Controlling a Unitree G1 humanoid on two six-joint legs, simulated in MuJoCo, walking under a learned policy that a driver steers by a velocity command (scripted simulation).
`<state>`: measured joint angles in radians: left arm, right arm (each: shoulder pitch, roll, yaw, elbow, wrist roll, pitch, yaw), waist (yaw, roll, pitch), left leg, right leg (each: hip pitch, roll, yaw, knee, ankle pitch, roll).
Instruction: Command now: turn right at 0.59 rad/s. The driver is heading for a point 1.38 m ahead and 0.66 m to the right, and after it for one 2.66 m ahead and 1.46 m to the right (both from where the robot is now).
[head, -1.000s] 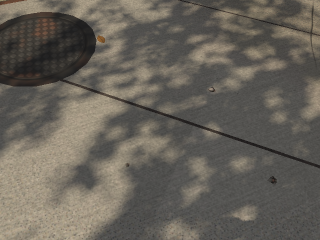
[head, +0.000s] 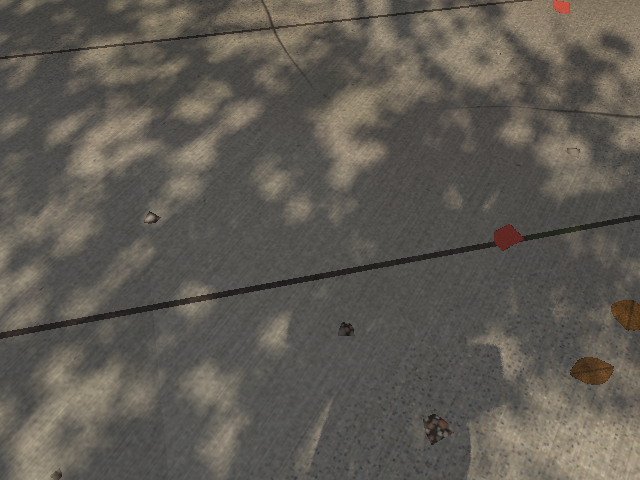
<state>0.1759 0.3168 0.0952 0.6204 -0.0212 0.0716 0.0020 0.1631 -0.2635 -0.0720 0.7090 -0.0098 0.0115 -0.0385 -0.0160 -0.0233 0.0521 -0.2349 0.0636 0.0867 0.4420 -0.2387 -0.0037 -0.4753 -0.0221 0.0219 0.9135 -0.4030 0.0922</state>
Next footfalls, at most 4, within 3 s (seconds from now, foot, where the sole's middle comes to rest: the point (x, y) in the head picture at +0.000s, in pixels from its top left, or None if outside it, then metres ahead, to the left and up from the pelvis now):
0.12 right None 0.03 -0.14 -0.78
0.56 left None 0.18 0.06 -0.78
1.04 right None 0.33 -0.34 -0.78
1.44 left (396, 454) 0.50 -0.16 -0.78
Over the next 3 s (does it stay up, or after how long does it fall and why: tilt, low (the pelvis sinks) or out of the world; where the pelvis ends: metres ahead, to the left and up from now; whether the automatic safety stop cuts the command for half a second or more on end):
stays up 0.73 -0.44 0.00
